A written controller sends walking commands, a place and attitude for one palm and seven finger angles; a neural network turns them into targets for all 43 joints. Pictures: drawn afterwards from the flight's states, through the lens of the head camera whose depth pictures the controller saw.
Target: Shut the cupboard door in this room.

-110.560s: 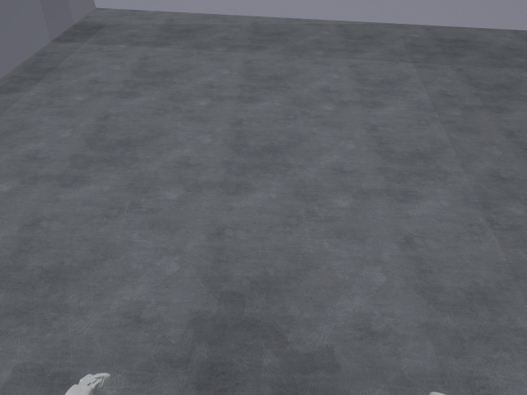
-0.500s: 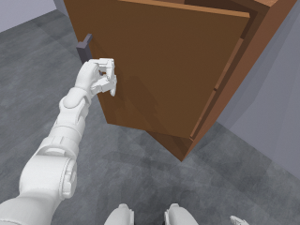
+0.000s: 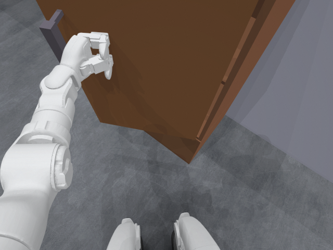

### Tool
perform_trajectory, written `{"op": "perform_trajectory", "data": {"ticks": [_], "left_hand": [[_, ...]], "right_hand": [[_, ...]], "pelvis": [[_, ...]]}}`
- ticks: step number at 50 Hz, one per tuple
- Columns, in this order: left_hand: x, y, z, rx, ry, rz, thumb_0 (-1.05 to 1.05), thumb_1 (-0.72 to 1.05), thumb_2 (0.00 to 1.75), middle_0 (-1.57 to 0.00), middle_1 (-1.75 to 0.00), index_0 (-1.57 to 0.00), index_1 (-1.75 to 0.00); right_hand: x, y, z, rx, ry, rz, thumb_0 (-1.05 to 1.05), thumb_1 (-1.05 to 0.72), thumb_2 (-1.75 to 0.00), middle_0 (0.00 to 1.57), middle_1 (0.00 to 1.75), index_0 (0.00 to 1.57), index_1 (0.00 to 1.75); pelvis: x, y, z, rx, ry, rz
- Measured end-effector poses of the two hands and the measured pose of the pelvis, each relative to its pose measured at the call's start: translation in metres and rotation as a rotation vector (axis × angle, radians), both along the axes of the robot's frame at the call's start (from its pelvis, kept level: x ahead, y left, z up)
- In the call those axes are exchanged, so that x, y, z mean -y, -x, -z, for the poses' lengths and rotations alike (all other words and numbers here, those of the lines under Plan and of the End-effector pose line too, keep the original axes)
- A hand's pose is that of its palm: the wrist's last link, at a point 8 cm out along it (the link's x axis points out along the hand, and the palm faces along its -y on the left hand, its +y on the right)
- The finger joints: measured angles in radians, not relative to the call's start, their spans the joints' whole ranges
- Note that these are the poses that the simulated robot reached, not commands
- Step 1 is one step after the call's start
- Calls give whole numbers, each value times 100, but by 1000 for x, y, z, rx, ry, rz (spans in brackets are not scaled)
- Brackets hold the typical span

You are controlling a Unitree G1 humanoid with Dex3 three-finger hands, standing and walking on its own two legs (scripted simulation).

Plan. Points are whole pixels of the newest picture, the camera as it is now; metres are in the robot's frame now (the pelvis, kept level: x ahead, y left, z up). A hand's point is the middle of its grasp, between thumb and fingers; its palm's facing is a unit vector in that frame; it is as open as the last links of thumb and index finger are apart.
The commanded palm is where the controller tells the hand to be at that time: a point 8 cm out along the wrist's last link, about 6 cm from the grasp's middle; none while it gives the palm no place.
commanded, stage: push the door shut along its arc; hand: left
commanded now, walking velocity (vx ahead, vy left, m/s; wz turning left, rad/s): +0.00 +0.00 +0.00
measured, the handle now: (67, 49) +0.56 +0.17 +0.11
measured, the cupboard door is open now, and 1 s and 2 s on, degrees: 27 12 12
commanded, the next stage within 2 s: pull the fist back off the door in 0.48 s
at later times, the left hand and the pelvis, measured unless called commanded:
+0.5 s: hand (125, 52) +0.54 +0.04 +0.11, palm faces -0.48 -0.88 -0.03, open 3.7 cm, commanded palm +0.57 +0.07 +0.11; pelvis +0.00 +0.00 -0.02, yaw +1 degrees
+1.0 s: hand (135, 53) +0.55 +0.02 +0.10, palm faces -0.03 -1.00 -0.01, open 3.1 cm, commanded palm +0.52 +0.08 +0.11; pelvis +0.01 +0.00 +0.01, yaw -1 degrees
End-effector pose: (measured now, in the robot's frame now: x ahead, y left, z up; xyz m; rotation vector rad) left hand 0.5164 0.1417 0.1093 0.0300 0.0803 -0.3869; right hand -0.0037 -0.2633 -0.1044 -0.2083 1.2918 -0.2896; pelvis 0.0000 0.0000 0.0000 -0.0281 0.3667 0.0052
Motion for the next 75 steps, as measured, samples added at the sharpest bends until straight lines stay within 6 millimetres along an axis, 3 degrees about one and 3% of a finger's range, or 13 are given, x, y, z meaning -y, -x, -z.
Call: {"op": "perform_trajectory", "data": {"ticks": [15,30,35,39,43,48,51,57,66,70,75], "left_hand": [[20,-17,-5,-2,-14,72,5,98,100,-130,-150,-130,-150],[48,-37,-8,-18,-15,118,5,104,103,-130,-150,-130,-150],[49,-46,1,-61,128,-170,4,94,98,-130,-150,-130,-150],[50,-42,5,18,93,-375,3,90,94,-129,-150,-130,-150],[60,-31,6,119,-30,-375,2,90,92,-129,-150,-130,-150],[69,-20,13,16,-40,-334,2,90,91,-129,-150,-130,-150],[64,-14,8,-20,19,-366,2,89,91,-130,-150,-130,-150],[49,3,-20,142,22,-371,2,90,90,-130,-150,-130,-150],[42,59,17,16,23,-338,1,90,90,-129,-150,-130,-150],[50,76,7,114,61,-330,2,90,90,-130,-150,-130,-150],[59,72,-11,193,2,-296,2,89,90,-130,-150,-131,-150]], "right_hand": [[7,-20,6,38,37,-43,1,-91,-89,20,30,20,30],[-5,5,16,-17,23,-5,1,-91,-89,20,30,20,30],[-13,17,15,-41,-20,-12,1,-91,-89,20,30,20,30],[-23,26,14,-64,-82,-30,1,-91,-89,20,30,20,30],[-31,33,15,-100,-140,-18,1,-91,-89,20,30,20,30],[-31,34,7,-110,-155,28,1,-91,-89,20,30,20,30],[-26,27,-2,-81,-141,32,1,-91,-89,20,30,20,30],[-10,2,-11,-14,-119,-10,1,-91,-89,20,30,20,30],[6,-56,-21,99,-82,-77,1,-91,-89,20,30,20,30],[5,-83,-22,187,-65,-108,1,-91,-89,20,30,20,30],[-4,-102,-18,251,-79,-124,1,-91,-89,20,30,20,30]], "pelvis": [[0,1,9,-36,11,-19],[-3,2,18,-67,13,-11],[-3,1,18,-94,16,-5],[-2,-3,17,-107,8,3],[-1,-6,14,-93,1,7],[2,-11,1,-49,-8,15],[4,-15,-8,-23,-14,22],[8,-21,-16,12,-22,24],[7,-21,-26,75,-20,2],[6,-18,-25,95,-21,-2],[6,-12,-20,105,-25,-5]]}}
